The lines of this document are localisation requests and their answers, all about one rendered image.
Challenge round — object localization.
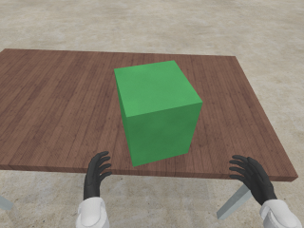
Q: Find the robot right hand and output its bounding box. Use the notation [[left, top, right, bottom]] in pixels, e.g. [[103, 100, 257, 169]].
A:
[[229, 155, 277, 206]]

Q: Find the robot left hand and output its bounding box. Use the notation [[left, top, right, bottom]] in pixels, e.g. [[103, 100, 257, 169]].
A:
[[83, 151, 112, 200]]

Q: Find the carton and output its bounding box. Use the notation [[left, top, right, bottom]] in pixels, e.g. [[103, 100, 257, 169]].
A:
[[114, 60, 203, 167]]

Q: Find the left robot forearm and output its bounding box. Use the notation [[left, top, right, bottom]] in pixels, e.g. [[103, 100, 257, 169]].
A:
[[75, 197, 110, 228]]

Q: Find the table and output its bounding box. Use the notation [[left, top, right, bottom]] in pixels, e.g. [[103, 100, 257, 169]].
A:
[[0, 48, 298, 220]]

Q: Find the right robot forearm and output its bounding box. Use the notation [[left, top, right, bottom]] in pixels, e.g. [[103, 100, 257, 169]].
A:
[[259, 199, 302, 228]]

